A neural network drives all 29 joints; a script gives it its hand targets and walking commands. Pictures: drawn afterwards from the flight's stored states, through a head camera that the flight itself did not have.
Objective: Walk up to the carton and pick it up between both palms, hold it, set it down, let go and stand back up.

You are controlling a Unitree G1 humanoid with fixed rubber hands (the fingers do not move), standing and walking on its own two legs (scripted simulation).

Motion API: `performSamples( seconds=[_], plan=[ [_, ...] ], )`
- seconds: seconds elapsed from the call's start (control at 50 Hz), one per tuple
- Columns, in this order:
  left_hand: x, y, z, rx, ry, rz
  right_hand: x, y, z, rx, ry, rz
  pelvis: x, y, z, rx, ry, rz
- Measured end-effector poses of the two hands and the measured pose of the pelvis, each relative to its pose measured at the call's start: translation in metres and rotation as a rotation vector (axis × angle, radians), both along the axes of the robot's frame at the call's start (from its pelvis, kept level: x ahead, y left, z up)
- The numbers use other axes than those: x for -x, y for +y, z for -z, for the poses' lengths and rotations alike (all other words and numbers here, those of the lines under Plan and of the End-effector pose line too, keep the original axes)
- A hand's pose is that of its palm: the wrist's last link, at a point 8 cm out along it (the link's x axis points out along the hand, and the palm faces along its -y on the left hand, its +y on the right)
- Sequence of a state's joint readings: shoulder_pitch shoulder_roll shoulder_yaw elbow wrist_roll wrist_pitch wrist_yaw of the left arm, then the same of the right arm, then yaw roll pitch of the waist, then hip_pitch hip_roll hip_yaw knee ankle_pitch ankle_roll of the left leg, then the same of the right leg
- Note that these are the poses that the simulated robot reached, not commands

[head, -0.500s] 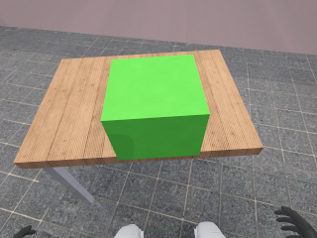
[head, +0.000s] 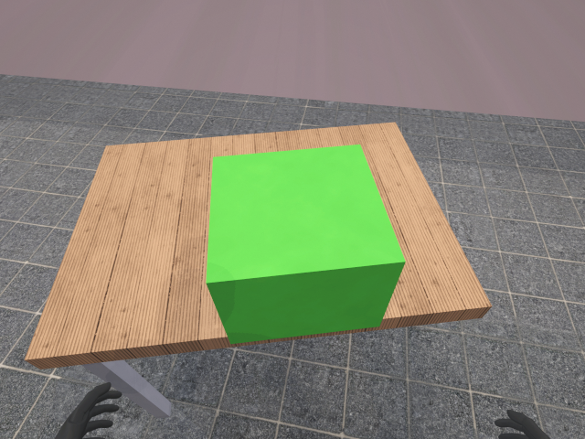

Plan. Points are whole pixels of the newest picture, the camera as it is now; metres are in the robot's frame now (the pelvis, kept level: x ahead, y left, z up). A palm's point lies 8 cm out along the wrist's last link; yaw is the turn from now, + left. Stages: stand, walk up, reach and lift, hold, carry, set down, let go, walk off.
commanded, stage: walk up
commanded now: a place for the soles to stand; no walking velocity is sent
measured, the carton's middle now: (296, 242) +0.44 +0.01 -0.04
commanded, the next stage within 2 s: none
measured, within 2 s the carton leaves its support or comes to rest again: neither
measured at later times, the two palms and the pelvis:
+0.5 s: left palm out of the picture +0.07 +0.30 -0.09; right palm out of the picture +0.08 -0.32 -0.10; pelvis -0.01 -0.01 +0.01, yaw +1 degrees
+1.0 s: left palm out of the picture +0.12 +0.19 -0.06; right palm out of the picture +0.09 -0.46 -0.11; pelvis +0.04 -0.13 +0.00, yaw +1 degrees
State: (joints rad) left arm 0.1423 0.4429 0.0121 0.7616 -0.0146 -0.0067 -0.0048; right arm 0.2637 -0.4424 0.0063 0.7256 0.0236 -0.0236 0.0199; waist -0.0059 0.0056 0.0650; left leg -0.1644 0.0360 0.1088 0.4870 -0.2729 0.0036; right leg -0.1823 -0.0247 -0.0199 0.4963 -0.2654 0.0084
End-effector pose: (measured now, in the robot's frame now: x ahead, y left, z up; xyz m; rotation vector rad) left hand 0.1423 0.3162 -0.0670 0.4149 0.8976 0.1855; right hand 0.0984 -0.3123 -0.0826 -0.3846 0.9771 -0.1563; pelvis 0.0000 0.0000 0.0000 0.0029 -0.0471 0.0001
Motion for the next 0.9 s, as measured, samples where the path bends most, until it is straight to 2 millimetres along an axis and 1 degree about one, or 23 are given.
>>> performSamples(
  seconds=[0.06, 0.12, 0.18, 0.26, 0.32, 0.42, 0.54, 0.58, 0.62, 0.68, 0.74, 0.78, 0.82, 0.84, 0.86, 0.9],
  plan=[
    [0.002, 0.003, 0.005, 0.008, 0.027, -0.021, -0.009, -0.002, -0.005, 0.014, -0.016, 0.012, -0.001, 0.002, -0.001, 0.002, -0.001, 0.004],
    [0.01, 0.003, 0.01, 0.016, 0.064, -0.04, -0.015, -0.003, -0.007, 0.017, -0.025, 0.022, -0.001, 0.003, -0.003, 0.003, -0.003, 0.005],
    [0.021, 0.003, 0.015, 0.024, 0.101, -0.06, -0.018, -0.003, -0.006, 0.013, -0.021, 0.025, 0.001, 0.002, -0.004, 0.003, -0.006, 0.003],
    [0.037, 0.001, 0.018, 0.03, 0.149, -0.089, -0.016, -0.001, -0.001, -0.003, -0.005, 0.035, 0.002, 0.001, -0.006, 0.006, -0.008, -0.001],
    [0.049, -0.001, 0.02, 0.033, 0.177, -0.109, -0.009, 0.0, 0.003, -0.015, 0.017, 0.043, 0.005, -0.001, -0.007, 0.004, -0.011, -0.007],
    [0.065, -0.007, 0.022, 0.043, 0.205, -0.141, 0.007, -0.002, 0.011, -0.027, 0.067, 0.065, 0.01, -0.005, -0.009, 0.0, -0.013, -0.013],
    [0.075, -0.015, 0.022, 0.049, 0.214, -0.151, 0.023, -0.006, 0.017, -0.04, 0.1, 0.096, 0.016, -0.011, -0.01, -0.001, -0.011, -0.018],
    [0.076, -0.016, 0.022, 0.049, 0.216, -0.139, 0.03, -0.011, 0.017, -0.025, 0.104, 0.091, 0.017, -0.014, -0.01, -0.004, -0.009, -0.017],
    [0.077, -0.019, 0.02, 0.043, 0.229, -0.121, 0.04, -0.021, 0.016, -0.004, 0.116, 0.098, 0.016, -0.018, -0.01, -0.006, 0.001, -0.011],
    [0.072, -0.026, 0.014, 0.02, 0.241, -0.083, 0.061, -0.045, 0.014, 0.042, 0.159, 0.106, 0.014, -0.029, -0.01, 0.001, 0.009, -0.009],
    [0.061, -0.037, 0.01, -0.003, 0.235, -0.053, 0.079, -0.073, 0.013, 0.069, 0.21, 0.135, 0.01, -0.047, -0.009, -0.006, 0.008, -0.001],
    [0.051, -0.048, 0.009, -0.014, 0.23, -0.043, 0.088, -0.092, 0.014, 0.074, 0.241, 0.151, 0.004, -0.062, -0.006, -0.012, 0.004, 0.0],
    [0.04, -0.064, 0.01, -0.027, 0.214, -0.039, 0.089, -0.112, 0.019, 0.07, 0.266, 0.161, -0.004, -0.08, 0.0, -0.018, -0.001, -0.003],
    [0.035, -0.071, 0.013, -0.038, 0.201, -0.04, 0.087, -0.123, 0.024, 0.066, 0.272, 0.163, -0.008, -0.09, 0.005, -0.025, -0.004, -0.002],
    [0.031, -0.079, 0.015, -0.047, 0.19, -0.047, 0.082, -0.132, 0.03, 0.061, 0.275, 0.166, -0.012, -0.099, 0.009, -0.023, -0.012, -0.003],
    [0.028, -0.097, 0.014, -0.055, 0.18, -0.056, 0.066, -0.141, 0.036, 0.042, 0.269, 0.164, -0.02, -0.111, 0.009, -0.022, -0.02, -0.013]
  ],
)
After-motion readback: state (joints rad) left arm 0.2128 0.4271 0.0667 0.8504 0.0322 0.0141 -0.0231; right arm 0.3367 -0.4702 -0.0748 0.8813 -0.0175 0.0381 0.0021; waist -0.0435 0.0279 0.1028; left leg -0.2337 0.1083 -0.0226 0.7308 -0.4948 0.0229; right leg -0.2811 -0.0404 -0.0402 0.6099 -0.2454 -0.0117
